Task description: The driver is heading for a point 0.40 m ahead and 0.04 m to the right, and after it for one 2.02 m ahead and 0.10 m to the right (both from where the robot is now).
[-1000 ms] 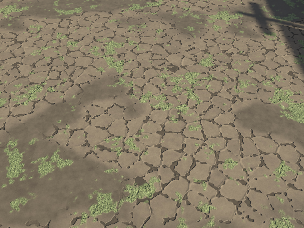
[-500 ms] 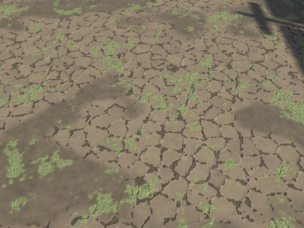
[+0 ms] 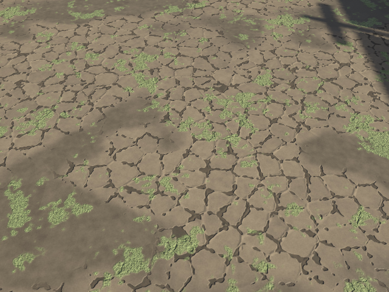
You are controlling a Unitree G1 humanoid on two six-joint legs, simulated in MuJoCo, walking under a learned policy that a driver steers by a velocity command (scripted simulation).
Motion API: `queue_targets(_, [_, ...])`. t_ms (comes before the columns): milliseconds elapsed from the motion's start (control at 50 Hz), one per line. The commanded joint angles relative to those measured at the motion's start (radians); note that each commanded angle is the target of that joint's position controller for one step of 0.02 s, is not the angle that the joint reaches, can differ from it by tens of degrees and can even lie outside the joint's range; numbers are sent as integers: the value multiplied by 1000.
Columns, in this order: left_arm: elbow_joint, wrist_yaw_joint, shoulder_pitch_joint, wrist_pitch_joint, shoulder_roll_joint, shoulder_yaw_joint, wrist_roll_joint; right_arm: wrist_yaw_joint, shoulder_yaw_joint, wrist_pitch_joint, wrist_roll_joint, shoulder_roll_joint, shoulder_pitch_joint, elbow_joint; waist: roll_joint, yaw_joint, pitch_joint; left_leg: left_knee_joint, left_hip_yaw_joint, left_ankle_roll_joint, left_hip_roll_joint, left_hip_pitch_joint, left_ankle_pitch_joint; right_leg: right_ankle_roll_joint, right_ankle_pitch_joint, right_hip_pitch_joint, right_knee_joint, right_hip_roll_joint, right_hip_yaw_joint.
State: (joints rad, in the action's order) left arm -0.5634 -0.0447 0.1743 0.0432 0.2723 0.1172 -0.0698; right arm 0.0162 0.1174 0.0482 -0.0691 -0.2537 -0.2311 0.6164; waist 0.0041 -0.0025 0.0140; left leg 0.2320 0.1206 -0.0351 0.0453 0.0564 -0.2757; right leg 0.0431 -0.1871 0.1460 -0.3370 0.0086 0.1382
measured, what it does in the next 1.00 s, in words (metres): stands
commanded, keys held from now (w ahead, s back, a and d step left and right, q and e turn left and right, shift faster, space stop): w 1.00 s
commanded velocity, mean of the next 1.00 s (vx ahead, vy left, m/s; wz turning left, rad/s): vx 0.50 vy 0.00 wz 0.00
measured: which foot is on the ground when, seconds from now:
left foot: down 0.00-1.00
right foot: down 0.00-1.00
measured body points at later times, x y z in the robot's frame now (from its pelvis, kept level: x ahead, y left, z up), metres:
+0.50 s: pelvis +0.00 +0.00 +0.00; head +0.00 +0.01 +0.45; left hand +0.18 +0.23 -0.08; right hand +0.14 -0.23 -0.10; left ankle -0.10 +0.11 -0.75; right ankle +0.00 -0.15 -0.75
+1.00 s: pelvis +0.00 +0.00 +0.00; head +0.00 +0.01 +0.45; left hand +0.18 +0.23 -0.08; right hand +0.14 -0.23 -0.10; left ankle -0.10 +0.11 -0.75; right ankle +0.00 -0.15 -0.75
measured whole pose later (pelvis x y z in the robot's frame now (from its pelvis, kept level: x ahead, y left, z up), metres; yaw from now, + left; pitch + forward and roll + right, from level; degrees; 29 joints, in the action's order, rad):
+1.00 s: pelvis +0.00 +0.00 +0.00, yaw +0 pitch +0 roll -1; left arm -0.57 -0.05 0.17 0.05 0.27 0.12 -0.07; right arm 0.02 0.12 0.05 -0.07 -0.25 -0.24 0.62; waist 0.00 0.00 0.01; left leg 0.23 0.12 -0.03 0.04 0.06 -0.27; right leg 0.04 -0.19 0.15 -0.33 0.01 0.15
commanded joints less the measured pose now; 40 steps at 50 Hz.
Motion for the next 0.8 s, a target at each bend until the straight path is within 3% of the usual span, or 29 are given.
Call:
queue_targets(20, [87, -3, -60, -16, 96, -30, -1, 3, -30, -14, 0, -101, 31, -76, -13, 0, 39, -24, 49, 31, -65, -146, 383, -36, 331, -156, -22, -28, 43])
queue_targets(640, [84, -4, -58, -15, 94, -30, 0, 3, -30, -14, 0, -101, 26, -74, -12, 0, 37, -26, 47, 33, -64, -146, 376, -35, 330, -154, -19, -26, 48])
queue_targets(660, [85, 5, -57, -14, 83, -27, -1, -4, -32, -18, -5, -112, 28, -71, -48, 8, 52, -10, 48, 30, -65, -115, 358, -30, 291, -126, -8, -32, 55])
queue_targets(700, [83, 12, -65, -16, 90, -28, -1, -6, -30, -15, -5, -101, 32, -77, -18, 0, 42, -5, 53, 26, -67, -115, 353, -27, 277, -105, -7, -29, 50])
queue_targets(720, [83, 4, -67, -18, 100, -31, 0, 2, -29, -11, 2, -91, 27, -80, 27, -9, 23, -20, 53, 27, -67, -147, 370, -33, 316, -127, -18, -21, 43])
queue_targets(800, [84, -5, -57, -17, 94, -30, 0, 5, -32, -14, 0, -105, 22, -72, -14, 0, 37, -24, 46, 33, -64, -148, 385, -37, 337, -154, -22, -25, 50])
